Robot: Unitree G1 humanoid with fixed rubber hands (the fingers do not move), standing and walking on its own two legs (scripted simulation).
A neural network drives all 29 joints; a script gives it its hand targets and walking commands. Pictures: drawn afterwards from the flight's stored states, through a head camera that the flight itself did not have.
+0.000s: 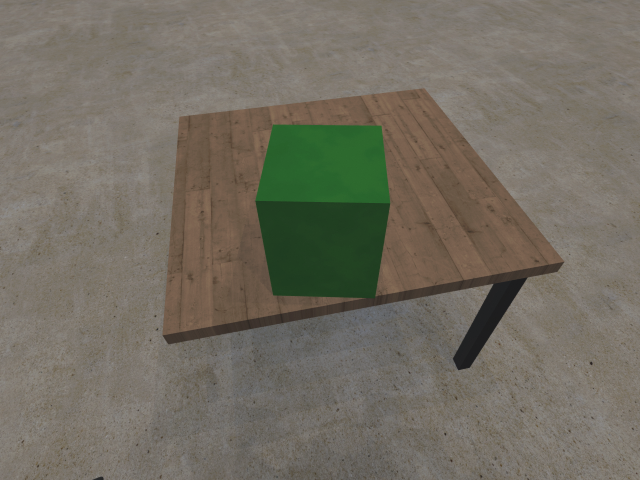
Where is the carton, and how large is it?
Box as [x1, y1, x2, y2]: [255, 125, 389, 297]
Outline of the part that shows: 273,125 255,200 273,294 374,297 389,207 389,196 381,126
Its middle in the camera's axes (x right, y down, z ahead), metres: +0.01 -0.05 +0.73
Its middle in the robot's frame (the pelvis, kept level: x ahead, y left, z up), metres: +0.60 +0.00 -0.04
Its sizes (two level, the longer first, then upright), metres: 0.210 0.200 0.250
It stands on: a table, 0.57 m high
